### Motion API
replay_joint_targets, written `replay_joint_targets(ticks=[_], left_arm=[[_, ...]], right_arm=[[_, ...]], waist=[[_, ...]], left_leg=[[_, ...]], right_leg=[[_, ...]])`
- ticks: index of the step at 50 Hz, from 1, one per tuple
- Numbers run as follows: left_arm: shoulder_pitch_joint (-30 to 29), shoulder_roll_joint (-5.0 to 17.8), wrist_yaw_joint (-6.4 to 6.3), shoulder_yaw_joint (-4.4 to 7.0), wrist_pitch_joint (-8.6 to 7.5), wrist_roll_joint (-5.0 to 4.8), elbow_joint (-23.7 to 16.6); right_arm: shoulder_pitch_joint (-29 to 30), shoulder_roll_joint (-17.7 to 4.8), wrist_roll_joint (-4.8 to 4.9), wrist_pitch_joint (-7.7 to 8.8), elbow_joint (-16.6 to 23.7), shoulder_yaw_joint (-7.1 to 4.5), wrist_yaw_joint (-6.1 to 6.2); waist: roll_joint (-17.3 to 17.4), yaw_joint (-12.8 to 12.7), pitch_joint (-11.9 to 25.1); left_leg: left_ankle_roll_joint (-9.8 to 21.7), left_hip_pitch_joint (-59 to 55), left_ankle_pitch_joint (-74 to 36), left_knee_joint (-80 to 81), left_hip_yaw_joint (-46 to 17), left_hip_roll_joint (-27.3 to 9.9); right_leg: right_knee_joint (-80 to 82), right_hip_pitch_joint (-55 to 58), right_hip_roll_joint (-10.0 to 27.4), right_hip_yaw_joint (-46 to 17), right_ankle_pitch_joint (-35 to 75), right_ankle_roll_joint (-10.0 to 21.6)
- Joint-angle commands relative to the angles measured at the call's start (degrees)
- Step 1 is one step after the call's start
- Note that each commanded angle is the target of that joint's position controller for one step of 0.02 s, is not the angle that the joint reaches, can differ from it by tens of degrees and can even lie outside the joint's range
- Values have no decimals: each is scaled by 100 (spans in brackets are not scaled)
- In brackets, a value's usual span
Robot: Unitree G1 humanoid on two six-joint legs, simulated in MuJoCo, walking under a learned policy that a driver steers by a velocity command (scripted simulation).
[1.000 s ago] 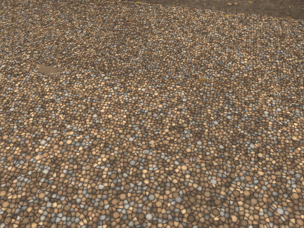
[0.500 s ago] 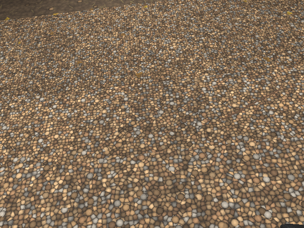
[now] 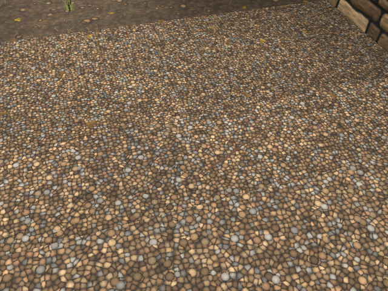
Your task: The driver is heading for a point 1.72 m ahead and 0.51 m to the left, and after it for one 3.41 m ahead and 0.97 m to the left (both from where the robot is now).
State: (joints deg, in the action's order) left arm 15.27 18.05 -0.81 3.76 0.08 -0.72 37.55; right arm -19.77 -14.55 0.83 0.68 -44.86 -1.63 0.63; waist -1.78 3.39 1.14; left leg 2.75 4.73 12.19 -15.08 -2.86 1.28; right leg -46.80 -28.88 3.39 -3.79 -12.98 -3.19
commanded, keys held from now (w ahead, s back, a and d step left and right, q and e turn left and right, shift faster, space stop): w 0.24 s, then w+q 0.76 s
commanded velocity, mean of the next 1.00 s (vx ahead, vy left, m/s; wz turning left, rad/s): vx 0.47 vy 0.00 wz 0.29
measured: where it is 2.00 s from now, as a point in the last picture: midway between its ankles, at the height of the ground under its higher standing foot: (123, 212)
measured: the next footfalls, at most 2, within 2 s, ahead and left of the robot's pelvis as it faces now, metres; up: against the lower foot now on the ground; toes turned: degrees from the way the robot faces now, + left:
right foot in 0.16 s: +0.11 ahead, -0.15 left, +0.00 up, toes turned +0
left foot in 0.78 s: +0.52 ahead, +0.08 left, -0.19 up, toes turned +13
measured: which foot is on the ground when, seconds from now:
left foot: down 0.00-0.16, up 0.18-0.76, down 0.78-1.00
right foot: up 0.00-0.14, down 0.16-0.76, up 0.78-1.00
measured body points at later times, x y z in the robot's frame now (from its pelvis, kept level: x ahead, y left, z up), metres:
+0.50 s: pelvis +0.19 -0.07 -0.02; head +0.21 -0.09 +0.43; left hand +0.17 +0.21 -0.13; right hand +0.37 -0.33 -0.13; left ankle +0.37 +0.11 -0.70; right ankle +0.07 -0.15 -0.75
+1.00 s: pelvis +0.51 +0.01 -0.21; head +0.57 +0.01 +0.24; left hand +0.56 +0.30 -0.30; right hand +0.66 -0.22 -0.35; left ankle +0.48 +0.07 -0.94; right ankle +0.68 -0.14 -0.88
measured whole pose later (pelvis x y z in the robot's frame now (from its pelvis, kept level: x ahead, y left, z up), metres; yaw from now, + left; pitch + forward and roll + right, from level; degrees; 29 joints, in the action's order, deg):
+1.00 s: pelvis +0.51 +0.01 -0.21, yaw +23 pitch +4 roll +3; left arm 10.3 13.8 -1.7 1.1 -6.0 0.5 37.5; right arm -17.0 -13.8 0.7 0.8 -47.9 -3.1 0.2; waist -0.9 0.7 -3.5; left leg 6.4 17.8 14.4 -29.3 -5.8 11.5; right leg -55.0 -40.0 7.4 -8.9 -13.8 -6.0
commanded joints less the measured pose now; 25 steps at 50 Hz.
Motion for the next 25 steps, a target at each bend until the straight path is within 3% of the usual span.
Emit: replay_joint_targets(ticks=[1, 5, 7, 8, 9, 10, 11, 12, 13, 15, 16, 17, 18, 19, 20, 21, 23, 25], left_arm=[[-719, 180, 72, -13, -269, -4, -590], [-544, 255, 177, -8, -313, -74, -615], [301, 362, 174, 85, -352, -81, -338], [1077, 599, 121, 201, -364, -98, -120], [1706, 1053, 76, 261, -355, -48, -75], [1585, 1196, 152, 300, -406, -75, -104], [1296, 783, 205, 192, -463, -142, -144], [990, 507, 246, 101, -530, -122, -169], [815, 381, 269, 66, -570, -94, -185], [598, 288, 249, 59, -600, -62, -102], [692, 363, 229, 74, -630, 43, -55], [770, 439, 190, 120, -674, 124, 50], [824, 542, 177, 135, -719, 132, 75], [893, 503, 67, 144, -751, 80, 192], [785, 527, -17, 137, -765, 91, 194], [867, 510, -121, 152, -754, 0, 319], [1145, 364, -264, 80, -722, 22, 481], [1363, 367, -356, 78, -728, 17, 616]], right_arm=[[101, -1201, -15, 65, 277, -303, -48], [-13, -1173, 116, 19, 206, -276, -175], [123, -1114, 196, 2, 219, -239, -141], [131, -909, 145, 34, 214, -162, -116], [106, -407, -92, 103, 424, -11, -122], [-139, -720, 51, 256, 583, -150, -103], [15, -1103, 154, 315, 515, -273, -93], [118, -1158, 208, 308, 469, -321, -100], [159, -1026, 174, 264, 374, -321, -107], [158, -836, 122, 205, 294, -311, -157], [293, -723, 111, 193, 258, -280, -170], [268, -696, 70, 197, 221, -299, -177], [453, -811, 101, 190, 254, -367, -179], [735, -803, 134, 256, 327, -384, -205], [825, -746, 135, 279, 340, -388, -234], [1198, -625, 62, 320, 421, -343, -248], [1367, -427, -41, 309, 475, -302, -338], [1558, -428, -28, 239, 588, -304, -459]], waist=[[972, 141, -309], [1002, -69, -399], [818, -640, -130], [381, -1001, 308], [-1039, -994, 760], [-1558, -689, 600], [-856, -633, 22], [-576, -499, -308], [-321, -450, -376], [-344, -356, -457], [-217, -431, -317], [-146, -402, -237], [-164, -390, -291], [-279, -369, -392], [-233, -322, -564], [-326, -404, -639], [-208, -459, -546], [-178, -510, -658]], left_leg=[[1167, 260, 206, 795, -1001, -1228], [1175, 517, -9, 462, -1043, -1432], [921, 928, -729, -314, -883, -1289], [642, 1379, -1033, -1481, -525, -952], [208, 2533, 1199, -3743, 20, -275], [138, 3883, 1949, -4717, -273, 146], [157, 4253, 1622, -5235, -457, -198], [170, 4215, 1130, -5195, -424, -456], [127, 4098, 777, -5115, -414, -629], [15, 3845, 249, -4895, -455, -733], [-57, 3826, -61, -4874, -349, -602], [-64, 3946, -296, -4919, -556, -580], [-68, 4129, -511, -4673, -588, -497], [16, 4354, -876, -4181, -911, -517], [14, 4030, -1620, -3426, -723, -347], [-55, 3833, -2386, -2962, -547, -255], [-24, 3435, -3278, -2542, -319, -123], [156, 3529, -3622, -2407, -355, -91]], right_leg=[[481, 19, -115, 407, 101, 27], [1153, 782, -216, 496, -311, 300], [2022, 2139, -404, 630, 40, 496], [2269, 3270, -158, 288, 145, 663], [2653, 4294, 1318, -1719, 261, 1075], [3076, 4162, 1800, -3357, -594, 1815], [3195, 3764, 1714, -3043, -846, 1934], [3268, 3319, 1442, -2386, -578, 1842], [3453, 3094, 1282, -1969, -406, 1757], [3593, 2744, 1058, -1273, 630, 1599], [3546, 2801, 930, -867, 1293, 1590], [3341, 2907, 1039, -753, 1951, 1577], [3430, 2949, 934, -473, 1919, 1484], [3291, 3103, 1001, -412, 1577, 1232], [3468, 2564, 718, 72, 1354, 1119], [3388, 2337, 636, 240, 1230, 1057], [3093, 2062, 632, 465, 1107, 1033], [2738, 2028, 786, 538, 1057, 1000]])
